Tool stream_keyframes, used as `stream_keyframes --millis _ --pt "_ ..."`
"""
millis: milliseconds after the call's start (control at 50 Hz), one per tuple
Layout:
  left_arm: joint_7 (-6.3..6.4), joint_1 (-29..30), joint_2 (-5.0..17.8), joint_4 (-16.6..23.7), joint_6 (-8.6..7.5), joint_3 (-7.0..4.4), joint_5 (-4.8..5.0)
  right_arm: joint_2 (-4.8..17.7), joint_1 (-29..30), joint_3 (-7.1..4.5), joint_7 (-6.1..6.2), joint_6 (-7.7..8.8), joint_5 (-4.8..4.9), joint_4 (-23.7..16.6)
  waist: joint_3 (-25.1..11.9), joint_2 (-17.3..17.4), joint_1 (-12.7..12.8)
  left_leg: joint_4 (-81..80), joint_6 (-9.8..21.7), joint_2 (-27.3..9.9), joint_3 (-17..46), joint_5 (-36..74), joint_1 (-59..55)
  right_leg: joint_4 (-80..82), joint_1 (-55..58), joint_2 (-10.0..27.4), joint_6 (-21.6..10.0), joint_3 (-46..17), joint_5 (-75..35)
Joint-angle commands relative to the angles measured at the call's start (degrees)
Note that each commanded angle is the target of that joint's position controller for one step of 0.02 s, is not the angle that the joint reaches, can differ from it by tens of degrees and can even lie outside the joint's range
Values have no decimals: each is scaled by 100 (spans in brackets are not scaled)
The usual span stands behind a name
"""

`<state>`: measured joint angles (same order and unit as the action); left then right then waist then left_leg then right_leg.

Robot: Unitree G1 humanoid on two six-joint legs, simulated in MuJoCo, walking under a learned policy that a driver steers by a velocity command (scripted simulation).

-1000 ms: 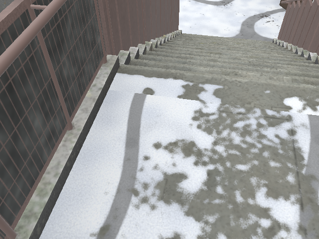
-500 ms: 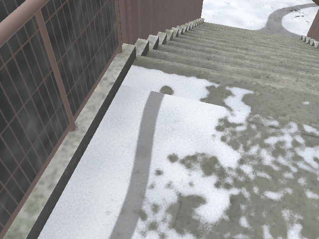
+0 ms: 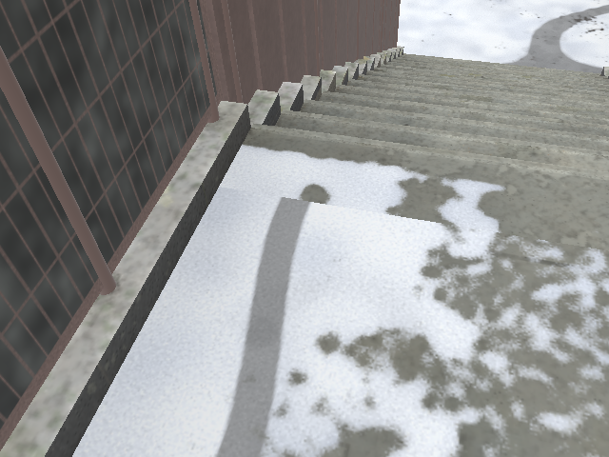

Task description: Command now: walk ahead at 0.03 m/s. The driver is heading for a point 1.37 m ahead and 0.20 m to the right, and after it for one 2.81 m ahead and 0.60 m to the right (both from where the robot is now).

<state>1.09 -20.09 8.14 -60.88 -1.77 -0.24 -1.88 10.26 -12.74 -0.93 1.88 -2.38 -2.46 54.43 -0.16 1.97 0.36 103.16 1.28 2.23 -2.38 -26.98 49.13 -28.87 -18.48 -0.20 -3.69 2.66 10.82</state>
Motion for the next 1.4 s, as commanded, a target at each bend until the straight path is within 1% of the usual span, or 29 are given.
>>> stream_keyframes --millis 20,80,160,220,240,260,280,300,400,460,560,660,720,740,760,780,800,880,960,1100,1160,1200,1220,1240,1260,1280,1300,1340,1400 --pt "115 -224 689 189 -159 -8 42 -45 -124 42 -17 11 -39 -446 86 -656 -231 -546 -197 -102 542 1162 513 681 -71 1623 -1320 -1475 -1910" --pt "146 -280 582 204 -141 73 -5 -165 -63 146 -95 -22 -94 -502 -143 -517 -252 -2895 -276 -345 309 2074 -480 780 -262 1259 -973 -1185 -689" --pt "38 -473 980 340 11 -67 77 127 192 95 -231 8 172 -487 105 -1283 171 -6067 -124 -101 37 1368 -3285 1646 -1034 1273 -647 -1316 1934" --pt "23 -1037 700 237 133 -94 -70 299 -671 -20 -167 243 174 -75 536 -567 36 -7530 -29 -217 113 1003 -4711 1053 -1597 1065 -352 -1433 2905" --pt "-11 -1003 497 258 89 -108 -27 235 -991 34 -145 433 133 -81 642 -267 -106 -7900 -70 -991 1111 880 -5038 215 -1886 704 -61 -1071 2262" --pt "-66 -975 -14 495 16 -13 173 651 -1262 -23 -76 417 37 -50 571 880 -106 -8657 452 -2223 2927 -657 -5067 -448 -2574 105 72 -312 2056" --pt "-78 -160 542 616 39 -202 55 667 -1542 -88 -38 349 88 125 832 719 -523 -9144 788 -2173 3528 -2126 -4441 -1008 -2567 48 68 -290 1844" --pt "-133 188 710 812 49 -299 21 852 -1593 -173 -26 340 118 158 1030 767 -502 -9281 922 -2073 3711 -2543 -4394 -1640 -2854 -57 37 -301 1745" --pt "-318 111 363 742 48 -331 -120 310 -1277 -157 -60 542 140 186 488 632 57 -9337 815 -1410 2405 -803 -3740 -3321 -2750 25 212 -350 332" --pt "-377 309 357 875 88 -307 -69 501 -1326 -209 -74 574 203 212 382 642 180 -9400 837 -1319 2016 -525 -3172 -3083 -2473 156 387 -320 -474" --pt "-366 1372 296 1312 52 -167 -14 697 -1863 -305 -69 653 280 254 385 585 -183 -9460 905 -1466 1676 7 -3073 -1458 -1666 184 521 -239 -986" --pt "-301 1738 443 1551 -68 -181 43 725 -2015 -368 -134 693 139 194 483 615 -412 -9127 953 -1545 1640 -96 -3161 -376 -664 71 346 70 7" --pt "-187 357 632 1153 -286 -306 31 552 -1951 -361 -143 713 61 171 102 166 148 -7665 727 -1084 1174 559 -2551 294 1561 112 201 -110 494" --pt "-108 -696 1081 1001 -392 -407 -76 253 -1781 -291 -172 756 87 6 -411 -729 617 -5798 544 -588 465 286 -1826 864 2677 1401 38 -1700 1702" --pt "-95 -1386 2044 689 -309 -679 -48 16 -1673 -269 -280 845 245 -260 -595 -2371 705 -4444 408 122 -114 -389 102 1737 3644 2445 -592 -4193 2969" --pt "-103 -1192 1577 742 -254 -592 -36 609 -1054 -415 -316 802 32 -232 117 -1069 722 -3593 458 -226 280 -130 639 1767 3177 2246 -534 -4061 2924" --pt "-160 -658 1277 831 -267 -499 -25 418 -861 -405 -392 808 -20 -256 426 -720 456 -3499 499 -455 373 533 542 1605 2558 1913 -422 -3280 2170" --pt "-207 -109 534 777 -339 -313 63 146 -955 -372 -454 603 -19 -50 269 -960 -140 -3906 245 -699 164 1681 -805 1751 1308 1071 -370 -1485 -579" --pt "-175 -560 616 494 -360 -296 137 98 85 -295 -473 535 3 -408 432 -726 -93 -4841 134 -595 -83 2365 -787 1703 1228 997 -478 -877 -2608" --pt "-19 -1241 804 103 -338 -250 98 198 1635 -169 -396 585 129 -839 698 -627 239 -6758 323 -310 -234 2521 -1240 1783 1999 1283 -635 -879 -2759" --pt "30 -1130 912 39 -359 -263 40 334 1246 -207 -326 646 128 -674 482 -644 7 -7215 543 -38 -364 1965 -2194 1194 2320 1293 -656 -693 -4064" --pt "12 -939 1066 82 -384 -305 62 678 -252 -368 -210 757 73 -197 -432 -433 -654 -7624 807 43 -279 2058 -4321 -703 1825 962 -489 -365 -4611" --pt "-11 -896 897 259 -441 -245 154 1141 -1272 -488 -107 801 -74 -31 -1154 28 -998 -7744 1117 -1232 1147 1177 -5787 -2357 680 705 -403 -186 -2849" --pt "-82 -1736 245 232 -426 -134 362 1566 -1450 -562 -146 782 -112 -19 -1851 1247 -581 -8352 2086 -2859 4128 867 -7233 -4527 -1355 -390 -165 -34 1964" --pt "-58 -1157 993 222 -387 -317 171 1163 -976 -502 -170 666 99 -49 -1352 226 -569 -8775 1878 -2507 4165 230 -6697 -4707 -1993 -143 -268 -554 1665" --pt "-96 -519 919 444 -385 -324 101 889 -392 -414 -186 664 186 -116 -431 83 -399 -8881 1627 -2247 3128 455 -5829 -4438 -2146 180 -261 -488 1102" --pt "-132 -247 782 480 -396 -303 61 628 -93 -345 -201 697 168 -134 -67 -156 -255 -9087 1442 -1971 2518 1108 -5046 -4025 -1878 375 -221 -499 749" --pt "-196 -343 547 385 -239 -304 -85 330 -163 -245 -145 786 167 13 143 56 49 -9286 1203 -1540 1660 2294 -4285 -3585 -1269 488 -99 -478 575" --pt "-253 -265 398 395 -88 -305 -82 458 -682 -215 -68 880 255 250 205 108 184 -9414 1169 -1385 1210 3011 -4196 -3172 -1337 519 99 -345 313"
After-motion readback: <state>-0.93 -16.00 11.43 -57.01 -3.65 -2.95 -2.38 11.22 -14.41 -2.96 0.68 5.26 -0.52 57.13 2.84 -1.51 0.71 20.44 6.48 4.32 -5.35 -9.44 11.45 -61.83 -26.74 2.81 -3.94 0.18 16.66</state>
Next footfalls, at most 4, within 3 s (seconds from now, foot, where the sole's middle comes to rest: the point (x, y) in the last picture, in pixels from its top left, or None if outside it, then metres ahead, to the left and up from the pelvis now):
0.24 left None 0.11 0.13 -0.77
0.72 right None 0.24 -0.13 -0.77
1.22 left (328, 445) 0.55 0.03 -0.77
1.76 right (396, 322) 0.86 -0.15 -0.77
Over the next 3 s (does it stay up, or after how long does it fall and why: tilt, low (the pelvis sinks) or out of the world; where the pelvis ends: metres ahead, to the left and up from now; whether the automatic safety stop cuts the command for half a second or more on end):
stays up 1.32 -0.13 -0.01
